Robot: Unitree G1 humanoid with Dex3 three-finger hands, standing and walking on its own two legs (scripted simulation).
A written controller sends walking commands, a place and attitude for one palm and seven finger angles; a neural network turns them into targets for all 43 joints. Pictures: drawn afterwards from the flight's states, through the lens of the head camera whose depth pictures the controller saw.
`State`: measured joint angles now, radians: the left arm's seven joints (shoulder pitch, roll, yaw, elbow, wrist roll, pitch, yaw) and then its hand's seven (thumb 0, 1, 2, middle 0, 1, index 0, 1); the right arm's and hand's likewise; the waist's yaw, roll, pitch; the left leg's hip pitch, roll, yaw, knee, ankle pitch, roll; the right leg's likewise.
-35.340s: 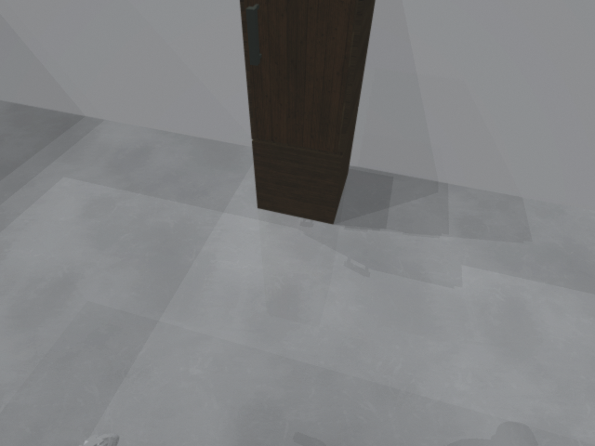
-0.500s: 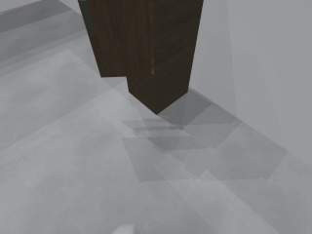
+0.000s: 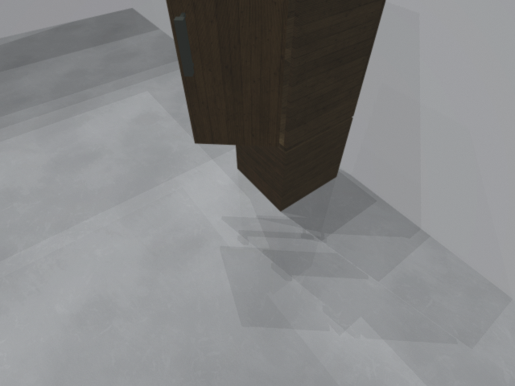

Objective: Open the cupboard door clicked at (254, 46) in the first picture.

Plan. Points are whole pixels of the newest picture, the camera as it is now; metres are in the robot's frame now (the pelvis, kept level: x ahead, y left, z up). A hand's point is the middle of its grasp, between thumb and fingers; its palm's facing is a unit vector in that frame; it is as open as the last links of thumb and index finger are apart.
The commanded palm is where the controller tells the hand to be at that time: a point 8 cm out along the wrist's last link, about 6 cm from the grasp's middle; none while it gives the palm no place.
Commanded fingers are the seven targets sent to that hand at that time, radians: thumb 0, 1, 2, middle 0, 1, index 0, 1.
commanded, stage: take the last steps up to it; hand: left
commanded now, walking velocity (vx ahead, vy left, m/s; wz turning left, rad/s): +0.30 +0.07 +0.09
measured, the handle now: (186, 45) +0.98 +0.26 +0.06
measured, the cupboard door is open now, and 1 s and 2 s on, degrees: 50 50 50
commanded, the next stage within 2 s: come to a stop and stand still in 0.98 s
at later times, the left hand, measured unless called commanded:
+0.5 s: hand out of the picture +0.14 +0.23 -0.17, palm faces +0.09 -0.98 -0.15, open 7.4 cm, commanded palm none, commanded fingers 0.00 0.90 0.90 -0.20 -0.30 -0.20 -0.30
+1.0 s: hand (166, 264) +0.38 +0.23 -0.16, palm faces +0.11 -0.97 -0.20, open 7.1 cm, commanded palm none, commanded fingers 0.00 0.90 0.90 -0.20 -0.30 -0.20 -0.30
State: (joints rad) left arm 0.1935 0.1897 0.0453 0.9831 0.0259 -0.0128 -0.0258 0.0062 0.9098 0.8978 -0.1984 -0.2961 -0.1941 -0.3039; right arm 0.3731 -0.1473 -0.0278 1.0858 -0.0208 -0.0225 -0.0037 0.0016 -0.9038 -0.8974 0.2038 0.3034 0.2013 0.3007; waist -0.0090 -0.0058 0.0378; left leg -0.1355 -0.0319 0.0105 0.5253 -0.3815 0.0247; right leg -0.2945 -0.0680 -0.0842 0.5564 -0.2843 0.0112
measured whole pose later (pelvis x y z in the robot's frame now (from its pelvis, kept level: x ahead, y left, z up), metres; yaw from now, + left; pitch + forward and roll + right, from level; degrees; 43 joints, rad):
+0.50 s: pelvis +0.16 +0.06 +0.01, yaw +1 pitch +0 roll +0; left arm 0.31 0.17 0.06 1.10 0.03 0.00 -0.01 0.01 0.91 0.90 -0.20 -0.30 -0.19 -0.30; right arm 0.23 -0.15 -0.05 1.02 -0.03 -0.09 -0.02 -0.01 -0.93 -0.90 0.20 0.30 0.20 0.30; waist 0.02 -0.05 0.04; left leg -0.25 0.02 0.18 0.50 -0.24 0.05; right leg -0.45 -0.10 -0.08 1.12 -0.38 0.00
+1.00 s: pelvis +0.35 +0.04 +0.01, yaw +3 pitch +0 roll +0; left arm 0.24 0.17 0.06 1.04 0.02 -0.06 0.01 -0.01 0.96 0.90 -0.20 -0.30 -0.20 -0.30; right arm 0.27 -0.15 -0.06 1.08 -0.02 -0.01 0.01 0.00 -0.91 -0.90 0.20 0.30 0.20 0.30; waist -0.01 0.00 0.04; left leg -0.45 0.09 0.08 0.82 -0.31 -0.03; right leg -0.17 -0.04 -0.16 0.40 -0.23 -0.02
